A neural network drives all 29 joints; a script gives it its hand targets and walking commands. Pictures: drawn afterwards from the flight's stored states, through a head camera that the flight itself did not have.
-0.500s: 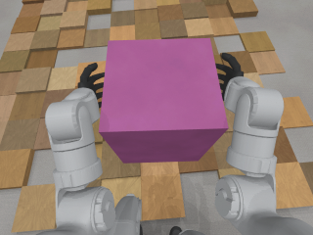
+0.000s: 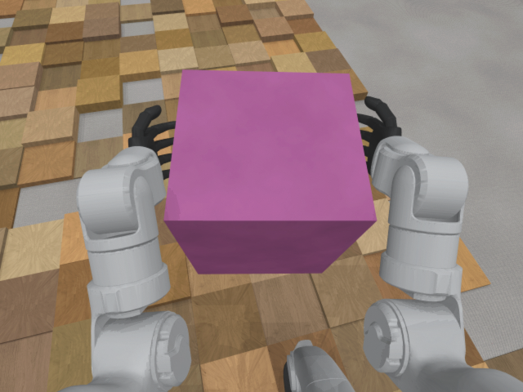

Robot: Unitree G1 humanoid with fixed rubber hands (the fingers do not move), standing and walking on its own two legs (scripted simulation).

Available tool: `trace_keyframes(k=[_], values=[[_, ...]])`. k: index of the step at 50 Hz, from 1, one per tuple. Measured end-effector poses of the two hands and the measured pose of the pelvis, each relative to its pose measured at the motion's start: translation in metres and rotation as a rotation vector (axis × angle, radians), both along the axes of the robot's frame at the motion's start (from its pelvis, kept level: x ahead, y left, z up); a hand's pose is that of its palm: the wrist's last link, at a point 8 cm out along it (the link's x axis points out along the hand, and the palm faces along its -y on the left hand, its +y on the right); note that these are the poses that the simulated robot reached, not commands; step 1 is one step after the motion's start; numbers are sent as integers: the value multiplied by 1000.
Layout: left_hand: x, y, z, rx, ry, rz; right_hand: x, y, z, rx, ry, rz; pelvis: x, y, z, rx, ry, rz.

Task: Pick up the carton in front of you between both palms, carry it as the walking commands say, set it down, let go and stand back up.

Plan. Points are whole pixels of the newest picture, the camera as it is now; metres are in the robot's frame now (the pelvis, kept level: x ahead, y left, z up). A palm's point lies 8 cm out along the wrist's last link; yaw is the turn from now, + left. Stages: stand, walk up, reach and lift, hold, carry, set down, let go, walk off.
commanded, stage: carry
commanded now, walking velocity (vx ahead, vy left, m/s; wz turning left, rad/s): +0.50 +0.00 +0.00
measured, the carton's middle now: (263, 187) +0.39 -0.03 +0.08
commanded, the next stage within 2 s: none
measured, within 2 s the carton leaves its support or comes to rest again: neither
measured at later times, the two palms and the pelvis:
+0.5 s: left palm (153, 75) +0.65 +0.14 +0.10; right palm (310, 59) +0.67 -0.16 +0.10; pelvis +0.32 -0.03 +0.01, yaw +2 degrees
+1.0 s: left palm out of the picture +0.99 +0.12 +0.11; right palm out of the picture +0.99 -0.18 +0.11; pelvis +0.67 -0.02 -0.02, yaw +1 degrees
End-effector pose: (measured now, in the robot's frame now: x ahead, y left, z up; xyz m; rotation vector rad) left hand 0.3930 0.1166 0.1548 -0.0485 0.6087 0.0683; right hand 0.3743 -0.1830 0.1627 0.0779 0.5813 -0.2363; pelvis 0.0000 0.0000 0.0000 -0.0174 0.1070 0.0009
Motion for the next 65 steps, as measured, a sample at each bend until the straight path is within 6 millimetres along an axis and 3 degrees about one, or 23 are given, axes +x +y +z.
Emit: trace_keyframes(k=[4,7,16,23,31,36,40,44,48,54,60,65], values=[[52,-3,9,25,-5,29,65,-3,8,-9,-3,51,62,-17,-8,15,-10,7],[86,-3,7,66,22,58,113,-3,2,-10,25,107,106,-29,-15,6,-28,16],[164,12,-17,64,184,137,218,13,-22,0,184,184,201,-46,11,40,-5,30],[232,17,-43,37,195,159,282,18,-52,31,194,151,294,-35,14,35,3,32],[324,34,-74,-21,100,134,357,33,-75,31,97,79,416,-8,-9,26,-27,16],[375,34,-72,-24,122,103,396,33,-74,27,118,47,476,1,1,11,-20,-2],[425,30,-61,-16,90,76,441,29,-62,18,87,34,525,1,5,6,-18,2],[485,24,-50,19,58,51,501,23,-51,-11,59,56,579,-4,3,12,-28,9],[558,14,-44,69,46,29,577,13,-47,-49,52,93,636,-15,-8,27,-40,10],[671,-3,-60,132,78,44,703,-4,-71,-53,81,160,730,-38,-45,28,-60,20],[734,-5,-94,135,224,78,782,-4,-104,-39,223,207,788,-54,-39,41,-38,38],[791,-6,-95,97,207,111,840,-5,-105,-28,206,195,841,-61,-33,50,-14,32]])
